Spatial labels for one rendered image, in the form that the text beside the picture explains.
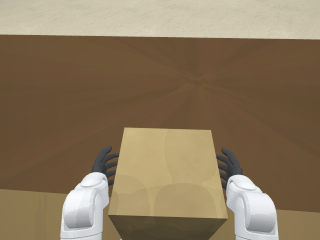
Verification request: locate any robot left hand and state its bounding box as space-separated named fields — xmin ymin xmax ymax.
xmin=91 ymin=146 xmax=120 ymax=187

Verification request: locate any carton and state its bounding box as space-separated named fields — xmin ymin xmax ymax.
xmin=108 ymin=127 xmax=228 ymax=240

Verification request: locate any robot right forearm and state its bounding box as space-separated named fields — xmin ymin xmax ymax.
xmin=226 ymin=175 xmax=279 ymax=240

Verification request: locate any robot right hand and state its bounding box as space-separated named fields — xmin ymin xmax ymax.
xmin=216 ymin=148 xmax=243 ymax=190

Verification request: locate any robot left forearm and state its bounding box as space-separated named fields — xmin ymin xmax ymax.
xmin=60 ymin=172 xmax=109 ymax=240

